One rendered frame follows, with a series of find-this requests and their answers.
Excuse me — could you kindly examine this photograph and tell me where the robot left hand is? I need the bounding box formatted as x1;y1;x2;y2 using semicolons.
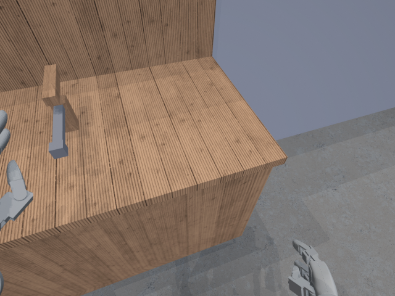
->
0;110;33;231

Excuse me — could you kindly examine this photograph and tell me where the counter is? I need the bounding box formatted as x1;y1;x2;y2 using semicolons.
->
0;0;288;296

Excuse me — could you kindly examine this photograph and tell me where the tap lever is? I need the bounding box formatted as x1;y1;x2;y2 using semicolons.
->
49;105;69;159

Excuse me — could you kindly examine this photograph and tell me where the robot right hand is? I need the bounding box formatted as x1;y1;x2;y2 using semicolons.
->
288;239;338;296

